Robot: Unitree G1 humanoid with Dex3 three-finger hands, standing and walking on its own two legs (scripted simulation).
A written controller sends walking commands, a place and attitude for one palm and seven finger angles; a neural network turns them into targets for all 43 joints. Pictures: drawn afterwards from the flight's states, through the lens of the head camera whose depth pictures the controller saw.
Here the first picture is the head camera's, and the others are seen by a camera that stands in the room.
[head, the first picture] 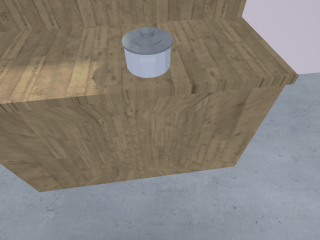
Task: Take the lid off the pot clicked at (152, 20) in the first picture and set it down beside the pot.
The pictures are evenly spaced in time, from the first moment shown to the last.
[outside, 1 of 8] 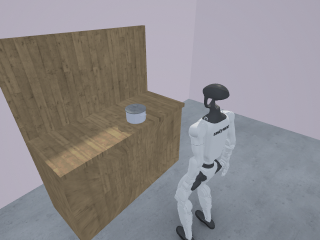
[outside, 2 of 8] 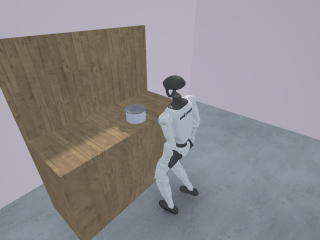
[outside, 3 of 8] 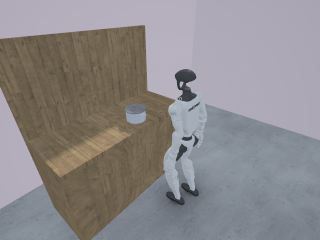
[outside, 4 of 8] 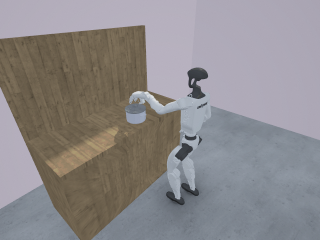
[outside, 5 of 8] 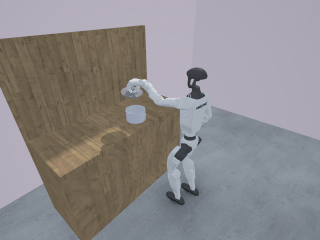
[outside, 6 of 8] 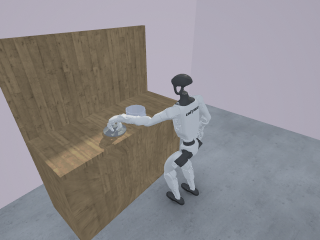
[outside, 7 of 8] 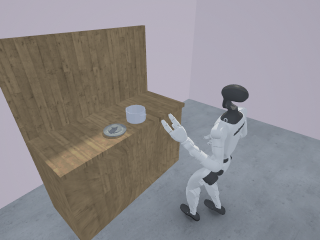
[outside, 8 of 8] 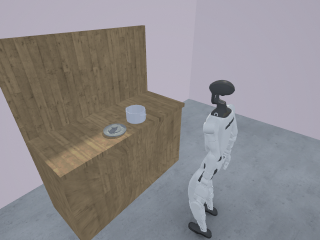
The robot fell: no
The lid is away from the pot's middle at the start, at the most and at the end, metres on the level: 0.00 0.25 0.24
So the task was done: yes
